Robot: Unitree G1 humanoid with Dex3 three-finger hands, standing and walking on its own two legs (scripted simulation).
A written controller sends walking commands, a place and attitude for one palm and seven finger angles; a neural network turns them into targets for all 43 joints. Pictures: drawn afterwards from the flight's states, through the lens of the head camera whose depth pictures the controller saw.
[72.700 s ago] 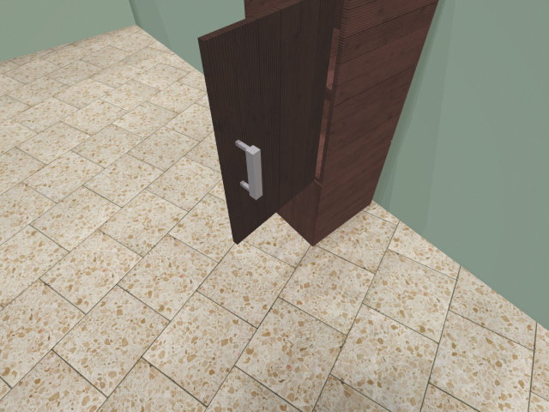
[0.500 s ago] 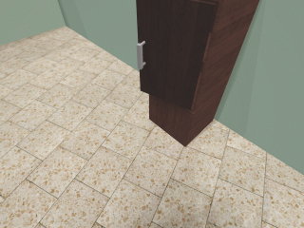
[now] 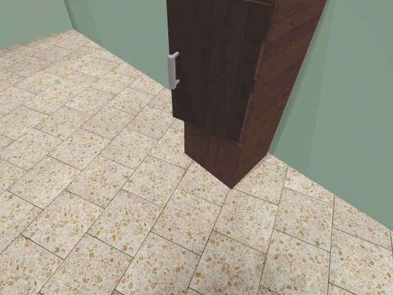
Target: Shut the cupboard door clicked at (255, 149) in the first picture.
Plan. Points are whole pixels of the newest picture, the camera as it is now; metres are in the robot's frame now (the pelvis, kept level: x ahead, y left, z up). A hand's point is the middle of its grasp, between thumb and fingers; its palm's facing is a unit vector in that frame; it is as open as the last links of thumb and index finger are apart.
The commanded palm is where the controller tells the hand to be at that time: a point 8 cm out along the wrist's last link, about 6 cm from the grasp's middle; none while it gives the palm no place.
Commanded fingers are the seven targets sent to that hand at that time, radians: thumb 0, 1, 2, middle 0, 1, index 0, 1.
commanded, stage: look to check the result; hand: left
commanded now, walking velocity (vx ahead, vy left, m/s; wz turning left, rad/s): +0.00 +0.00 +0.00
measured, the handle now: (174, 70) +0.96 +0.13 -0.06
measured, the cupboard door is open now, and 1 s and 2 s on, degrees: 15 15 15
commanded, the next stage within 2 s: walk to a spot facing it in 0.52 s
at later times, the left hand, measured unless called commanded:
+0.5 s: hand out of the picture +0.06 +0.21 -0.17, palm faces -0.01 -0.96 -0.27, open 7.3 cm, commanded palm none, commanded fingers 0.00 0.90 0.90 -0.20 -0.30 -0.20 -0.30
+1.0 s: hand out of the picture +0.04 +0.21 -0.20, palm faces +0.15 -0.96 -0.23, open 7.3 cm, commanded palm none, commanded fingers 0.00 0.90 0.90 -0.20 -0.30 -0.20 -0.30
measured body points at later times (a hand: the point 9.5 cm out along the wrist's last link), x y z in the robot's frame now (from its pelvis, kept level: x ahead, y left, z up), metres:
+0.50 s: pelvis +0.03 -0.01 +0.00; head +0.04 +0.00 +0.45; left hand +0.07 +0.26 -0.15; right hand +0.09 -0.27 -0.14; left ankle +0.07 +0.10 -0.74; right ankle -0.02 -0.12 -0.74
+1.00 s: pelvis +0.04 +0.01 -0.02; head +0.07 +0.03 +0.43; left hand +0.03 +0.26 -0.18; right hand +0.09 -0.24 -0.16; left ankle +0.05 +0.11 -0.73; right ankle -0.02 -0.12 -0.74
